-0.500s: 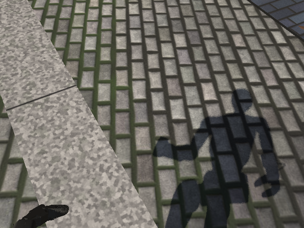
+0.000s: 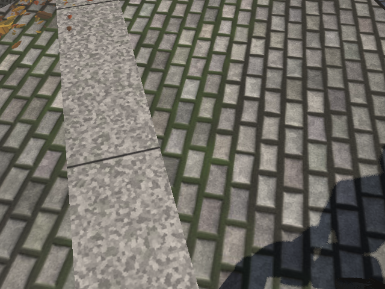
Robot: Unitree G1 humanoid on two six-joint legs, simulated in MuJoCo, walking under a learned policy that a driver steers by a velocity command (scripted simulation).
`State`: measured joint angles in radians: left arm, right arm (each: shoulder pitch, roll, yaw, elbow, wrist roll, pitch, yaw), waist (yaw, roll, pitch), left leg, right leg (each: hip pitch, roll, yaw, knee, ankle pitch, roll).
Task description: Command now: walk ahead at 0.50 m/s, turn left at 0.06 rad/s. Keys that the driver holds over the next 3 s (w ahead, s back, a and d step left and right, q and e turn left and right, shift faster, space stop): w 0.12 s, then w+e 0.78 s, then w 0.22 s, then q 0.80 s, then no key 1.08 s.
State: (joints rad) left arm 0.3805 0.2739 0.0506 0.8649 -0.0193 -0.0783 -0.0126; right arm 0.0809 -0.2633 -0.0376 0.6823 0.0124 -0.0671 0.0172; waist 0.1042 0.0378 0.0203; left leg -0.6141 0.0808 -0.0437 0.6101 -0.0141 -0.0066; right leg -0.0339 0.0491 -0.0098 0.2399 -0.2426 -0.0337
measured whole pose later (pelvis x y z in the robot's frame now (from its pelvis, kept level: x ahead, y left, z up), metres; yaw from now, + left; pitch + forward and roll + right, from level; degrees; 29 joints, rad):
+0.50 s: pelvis +0.27 +0.04 +0.00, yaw -9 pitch +1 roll +2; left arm 0.15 0.28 0.05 0.78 -0.02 -0.04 -0.03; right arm 0.33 -0.27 -0.06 0.86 -0.01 -0.09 0.00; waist -0.07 -0.04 0.01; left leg 0.03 -0.05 0.18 0.20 -0.25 0.04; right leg -0.69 -0.10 0.05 0.73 0.06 0.00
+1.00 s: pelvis +0.54 -0.05 +0.00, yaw -26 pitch +2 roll +0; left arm 0.32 0.28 0.07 0.73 -0.02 -0.04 0.00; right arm 0.06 -0.29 -0.04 0.71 -0.01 -0.10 0.01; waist 0.07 0.03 0.03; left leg -0.63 0.08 -0.09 0.62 0.03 -0.06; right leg -0.14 0.11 0.12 0.36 -0.25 -0.07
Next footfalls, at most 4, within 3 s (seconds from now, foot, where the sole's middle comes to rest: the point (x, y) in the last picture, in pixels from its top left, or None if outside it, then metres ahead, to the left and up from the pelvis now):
0.12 left None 0.24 0.14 -0.78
0.66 right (259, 284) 0.50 -0.13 -0.78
1.12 left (233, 197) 0.83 -0.03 -0.78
1.58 right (293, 203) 0.83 -0.26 -0.78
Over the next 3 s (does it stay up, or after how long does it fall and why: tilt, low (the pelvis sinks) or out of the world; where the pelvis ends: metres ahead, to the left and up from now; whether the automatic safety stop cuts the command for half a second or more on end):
stays up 0.79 -0.10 -0.01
